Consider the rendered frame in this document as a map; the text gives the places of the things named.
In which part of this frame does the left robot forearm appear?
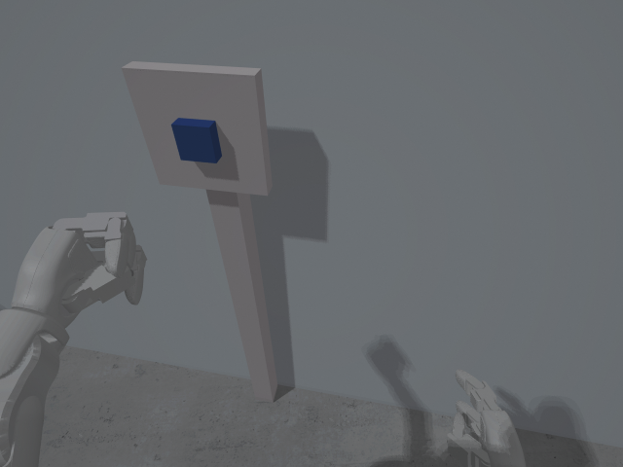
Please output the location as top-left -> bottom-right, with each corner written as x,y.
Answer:
0,308 -> 69,467

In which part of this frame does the robot right hand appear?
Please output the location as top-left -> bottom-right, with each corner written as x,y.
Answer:
448,369 -> 526,467

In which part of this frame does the panel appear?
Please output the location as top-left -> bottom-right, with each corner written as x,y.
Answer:
122,61 -> 277,403

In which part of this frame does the button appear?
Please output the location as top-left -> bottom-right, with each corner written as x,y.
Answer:
171,118 -> 222,163

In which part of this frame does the robot left hand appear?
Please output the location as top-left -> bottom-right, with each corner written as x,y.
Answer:
11,212 -> 147,328

